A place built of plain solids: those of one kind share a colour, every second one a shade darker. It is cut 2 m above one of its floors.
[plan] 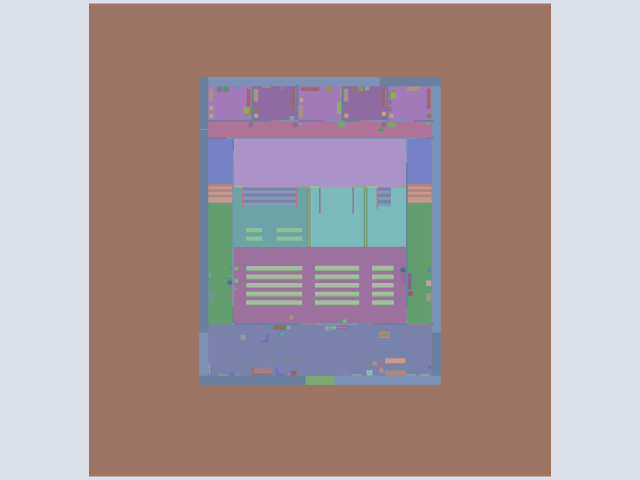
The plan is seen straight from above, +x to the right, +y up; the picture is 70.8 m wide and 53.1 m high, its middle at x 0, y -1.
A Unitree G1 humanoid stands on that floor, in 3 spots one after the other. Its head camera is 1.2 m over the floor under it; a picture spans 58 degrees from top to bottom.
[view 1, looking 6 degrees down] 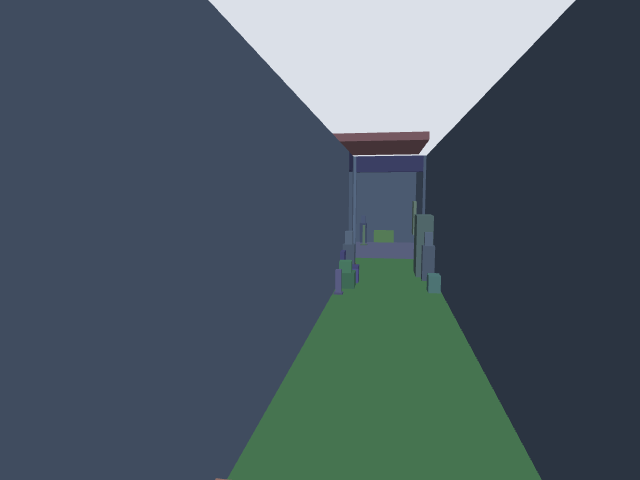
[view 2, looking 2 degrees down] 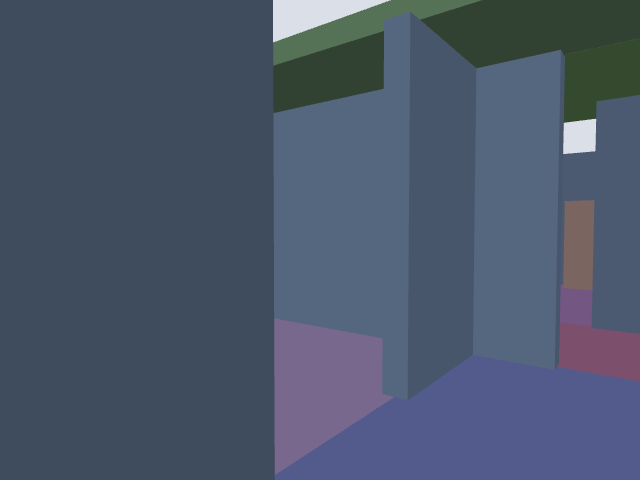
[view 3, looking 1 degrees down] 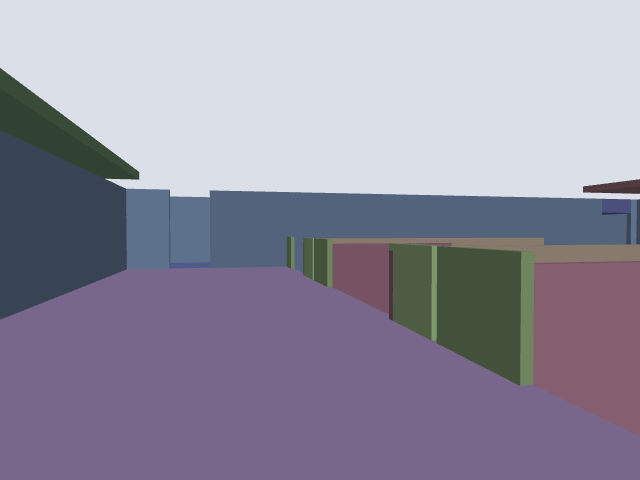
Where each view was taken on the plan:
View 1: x -11.03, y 6.18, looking -81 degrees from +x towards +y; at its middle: wall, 8.53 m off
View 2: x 11.03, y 6.18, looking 128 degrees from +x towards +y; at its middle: wall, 5.07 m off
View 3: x -5.58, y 7.22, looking -13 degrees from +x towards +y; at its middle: rail_end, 10.15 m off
